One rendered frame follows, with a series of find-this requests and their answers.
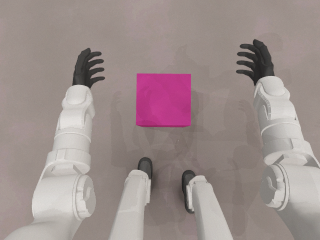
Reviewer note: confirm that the robot left upper arm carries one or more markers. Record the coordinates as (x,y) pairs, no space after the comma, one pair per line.
(60,205)

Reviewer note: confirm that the robot left forearm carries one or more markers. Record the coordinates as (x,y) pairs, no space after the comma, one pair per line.
(71,147)

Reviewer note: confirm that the robot left shin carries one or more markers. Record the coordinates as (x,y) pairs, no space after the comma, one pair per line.
(136,172)

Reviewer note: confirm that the left robot hand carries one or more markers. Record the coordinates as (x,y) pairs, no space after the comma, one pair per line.
(82,73)

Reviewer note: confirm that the robot right forearm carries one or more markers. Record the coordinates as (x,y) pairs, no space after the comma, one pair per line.
(283,141)

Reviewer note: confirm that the right robot foot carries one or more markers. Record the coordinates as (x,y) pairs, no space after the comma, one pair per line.
(186,177)

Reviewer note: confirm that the robot right upper arm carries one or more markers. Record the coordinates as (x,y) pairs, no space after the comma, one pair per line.
(293,191)

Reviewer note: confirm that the right robot hand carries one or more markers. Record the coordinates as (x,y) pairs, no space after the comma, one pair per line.
(261,66)

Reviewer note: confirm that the carton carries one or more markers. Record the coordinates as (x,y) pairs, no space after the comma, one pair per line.
(163,100)

